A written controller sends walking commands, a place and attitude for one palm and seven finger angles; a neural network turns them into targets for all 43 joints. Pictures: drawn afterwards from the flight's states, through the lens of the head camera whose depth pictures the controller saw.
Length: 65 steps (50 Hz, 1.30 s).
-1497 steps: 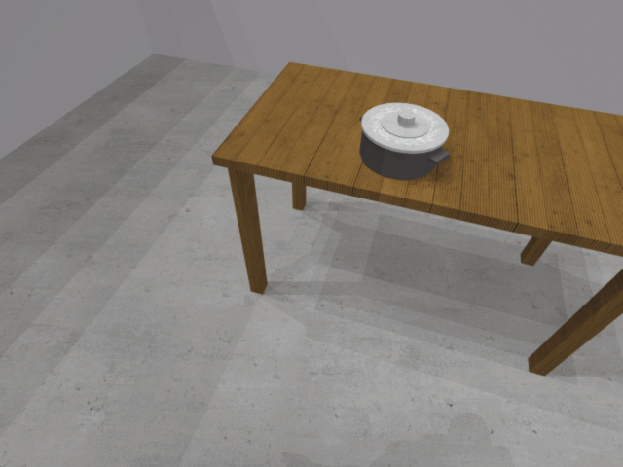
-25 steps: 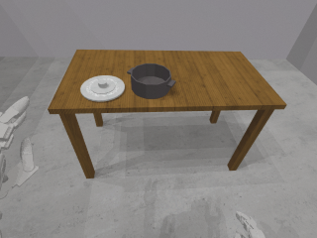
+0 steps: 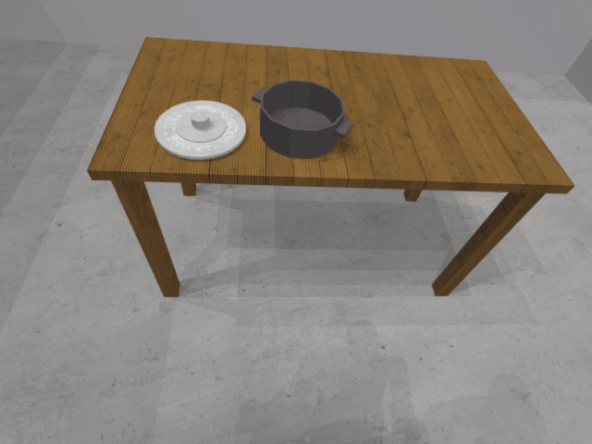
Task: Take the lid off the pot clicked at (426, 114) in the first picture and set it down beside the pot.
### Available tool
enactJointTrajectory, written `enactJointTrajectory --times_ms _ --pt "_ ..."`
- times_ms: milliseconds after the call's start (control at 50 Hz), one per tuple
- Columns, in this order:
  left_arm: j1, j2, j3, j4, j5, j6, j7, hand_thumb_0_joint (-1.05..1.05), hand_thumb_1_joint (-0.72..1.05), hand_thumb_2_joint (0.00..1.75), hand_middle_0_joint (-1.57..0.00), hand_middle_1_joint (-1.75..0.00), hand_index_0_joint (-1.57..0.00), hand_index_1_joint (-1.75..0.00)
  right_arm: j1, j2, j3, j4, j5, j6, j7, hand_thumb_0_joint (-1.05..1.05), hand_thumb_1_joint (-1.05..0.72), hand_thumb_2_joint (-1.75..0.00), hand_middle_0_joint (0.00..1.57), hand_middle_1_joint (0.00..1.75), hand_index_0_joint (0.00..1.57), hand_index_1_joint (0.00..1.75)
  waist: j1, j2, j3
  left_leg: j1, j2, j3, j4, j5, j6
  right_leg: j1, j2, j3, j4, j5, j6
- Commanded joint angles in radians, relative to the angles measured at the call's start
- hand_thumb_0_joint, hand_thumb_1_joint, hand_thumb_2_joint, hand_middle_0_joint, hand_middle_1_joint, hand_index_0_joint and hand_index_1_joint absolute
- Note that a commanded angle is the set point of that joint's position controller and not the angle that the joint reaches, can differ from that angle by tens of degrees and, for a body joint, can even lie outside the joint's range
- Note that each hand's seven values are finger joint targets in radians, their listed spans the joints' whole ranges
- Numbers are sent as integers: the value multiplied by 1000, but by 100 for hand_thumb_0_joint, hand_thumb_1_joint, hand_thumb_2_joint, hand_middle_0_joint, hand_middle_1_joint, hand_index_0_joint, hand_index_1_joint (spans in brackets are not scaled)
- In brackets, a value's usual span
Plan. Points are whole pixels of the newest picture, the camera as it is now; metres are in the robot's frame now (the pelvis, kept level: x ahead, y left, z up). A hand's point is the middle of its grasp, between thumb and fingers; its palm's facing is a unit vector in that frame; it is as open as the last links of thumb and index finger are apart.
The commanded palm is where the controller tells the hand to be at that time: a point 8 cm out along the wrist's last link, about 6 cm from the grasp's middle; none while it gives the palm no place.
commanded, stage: stop stepping back and stand still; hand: left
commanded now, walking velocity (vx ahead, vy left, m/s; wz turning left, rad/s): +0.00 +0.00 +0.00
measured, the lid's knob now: (200, 119) +0.78 +0.24 -0.07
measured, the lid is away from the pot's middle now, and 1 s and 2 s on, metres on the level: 0.24 0.24 0.24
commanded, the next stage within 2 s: let the arm hang, fingers relaxed in 0.62 s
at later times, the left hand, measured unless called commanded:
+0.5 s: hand out of the picture +0.09 +0.17 -0.16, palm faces -0.03 -0.98 -0.21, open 7.3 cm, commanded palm none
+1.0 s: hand out of the picture +0.08 +0.17 -0.17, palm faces -0.03 -0.98 -0.21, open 7.4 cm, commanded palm none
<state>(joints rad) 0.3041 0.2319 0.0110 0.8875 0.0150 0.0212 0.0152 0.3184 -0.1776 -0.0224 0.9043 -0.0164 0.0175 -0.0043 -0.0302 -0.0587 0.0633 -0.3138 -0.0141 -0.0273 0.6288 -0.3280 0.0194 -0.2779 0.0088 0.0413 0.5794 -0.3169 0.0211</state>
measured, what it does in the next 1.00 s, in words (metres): stands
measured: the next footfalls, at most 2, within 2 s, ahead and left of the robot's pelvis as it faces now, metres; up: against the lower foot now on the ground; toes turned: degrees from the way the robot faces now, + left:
none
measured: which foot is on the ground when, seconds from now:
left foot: down 0.00-1.00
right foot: down 0.00-1.00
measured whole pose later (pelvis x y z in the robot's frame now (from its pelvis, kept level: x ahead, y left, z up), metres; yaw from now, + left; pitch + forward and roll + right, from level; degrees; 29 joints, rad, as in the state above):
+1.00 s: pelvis +0.04 -0.01 +0.01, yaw -2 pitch -1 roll +0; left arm 0.22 0.18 0.02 1.07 0.01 -0.01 0.04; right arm 0.27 -0.14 -0.03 1.07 -0.01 0.01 -0.03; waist -0.02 -0.01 0.08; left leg -0.14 0.01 0.01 0.48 -0.32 0.00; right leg -0.13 0.03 0.07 0.46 -0.31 0.00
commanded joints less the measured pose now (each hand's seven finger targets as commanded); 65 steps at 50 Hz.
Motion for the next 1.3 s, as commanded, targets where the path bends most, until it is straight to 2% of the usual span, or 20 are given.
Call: enactJointTrajectory --times_ms 0,60,160,220,240,280,340,460,520,560,620,680,740,820,960,1000,1060,1180,1280 --pt "-9 88 26 -13 -7 -33 7 0 90 90 -20 -30 -20 -30 22 -140 -37 -38 1 -39 -20 0 -90 -90 20 30 20 30 15 192 -98 87 130 -132 -200 276 56 56 -40 12 -63 174 -56" --pt "0 75 16 39 -8 -30 11 0 90 90 -20 -30 -20 -30 27 -132 -35 -11 6 -35 -27 0 -90 -90 20 30 20 30 20 129 -80 108 131 -114 -203 330 58 75 -43 11 -89 199 -50" --pt "0 79 12 90 -9 -32 19 0 90 90 -20 -30 -20 -30 33 -109 -31 33 8 -27 -25 0 -90 -90 20 30 20 30 18 54 -57 123 105 -72 -192 289 41 86 -67 43 -131 240 -57" --pt "-4 78 14 104 -10 -35 23 0 90 90 -20 -30 -20 -30 35 -103 -31 51 8 -27 -25 0 -90 -90 20 30 20 30 13 36 -77 157 99 -56 -180 328 36 98 -73 49 -130 288 -57" --pt "-8 79 13 104 -9 -34 25 0 90 90 -20 -30 -20 -30 26 -100 -31 58 9 -26 -25 0 -90 -90 20 30 20 30 15 35 -52 151 98 -53 -182 331 35 86 -73 49 -131 292 -57" --pt "-10 74 16 111 -8 -35 27 0 90 90 -20 -30 -20 -30 25 -95 -31 68 7 -27 -26 0 -90 -90 20 30 20 30 12 27 -64 169 97 -46 -179 362 33 97 -75 55 -128 322 -57" --pt "-16 74 19 116 -8 -36 30 0 90 90 -20 -30 -20 -30 13 -94 -30 79 8 -28 -27 0 -90 -90 20 30 20 30 16 44 -54 185 95 -37 -172 406 31 94 -76 57 -124 355 -57" --pt "-37 70 25 119 -7 -36 29 0 90 90 -20 -30 -20 -30 -7 -88 -30 92 5 -25 -27 0 -90 -90 20 30 20 30 13 63 -22 175 93 -26 -184 352 24 92 -76 69 -139 337 -59" --pt "-45 68 30 119 -8 -37 28 0 90 90 -20 -30 -20 -30 -10 -87 -32 97 3 -26 -28 0 -90 -90 20 30 20 30 15 97 -33 181 94 -26 -187 355 23 99 -73 68 -139 333 -60" --pt "-52 63 29 120 -8 -36 28 0 90 90 -20 -30 -20 -30 -13 -85 -32 96 3 -24 -29 0 -90 -90 20 30 20 30 14 84 -18 175 97 -26 -194 329 24 93 -71 73 -149 322 -60" --pt "-52 68 32 120 -9 -39 27 0 90 90 -20 -30 -20 -30 -8 -88 -32 98 4 -26 -30 0 -90 -90 20 30 20 30 14 79 -52 196 96 -22 -181 367 22 113 -75 73 -144 365 -60" --pt "-53 63 33 121 -10 -39 28 0 90 90 -20 -30 -20 -30 -5 -84 -33 102 5 -25 -32 0 -90 -90 20 30 20 30 12 54 -51 197 96 -17 -180 364 20 117 -75 76 -149 383 -60" --pt "-54 62 35 121 -9 -38 29 0 90 90 -20 -30 -20 -30 1 -82 -33 108 6 -24 -33 0 -90 -90 20 30 20 30 12 75 -39 201 98 -19 -183 375 22 111 -70 72 -149 378 -59" --pt "-48 60 34 129 -11 -40 30 0 90 90 -20 -30 -20 -30 14 -81 -33 117 7 -24 -34 0 -90 -90 20 30 20 30 8 54 -54 211 99 -14 -182 378 20 123 -72 74 -153 398 -60" --pt "-31 58 33 145 -10 -41 31 0 90 90 -20 -30 -20 -30 19 -68 -31 131 8 -23 -34 0 -90 -90 20 30 20 30 11 51 -36 201 95 -9 -187 334 18 120 -76 82 -171 387 -59" --pt "-35 51 32 146 -11 -40 31 0 90 90 -20 -30 -20 -30 22 -69 -31 133 7 -22 -34 0 -90 -90 20 30 20 30 8 50 -22 194 96 -14 -198 308 19 109 -72 79 -176 349 -58" --pt "-33 45 31 150 -10 -38 29 0 90 90 -20 -30 -20 -30 28 -66 -30 138 6 -25 -35 0 -90 -90 20 30 20 30 9 89 -15 196 103 -20 -213 308 25 98 -66 72 -175 312 -57" --pt "-30 36 28 161 -10 -36 27 0 90 90 -20 -30 -20 -30 28 -65 -29 142 6 -26 -36 0 -90 -90 20 30 20 30 11 87 -3 187 107 -33 -230 284 30 89 -61 62 -181 267 -53" --pt "-20 31 26 169 -10 -37 27 0 90 90 -20 -30 -20 -30 29 -64 -29 145 7 -27 -37 0 -90 -90 20 30 20 30 11 71 -5 191 103 -28 -227 288 28 86 -66 65 -183 282 -52"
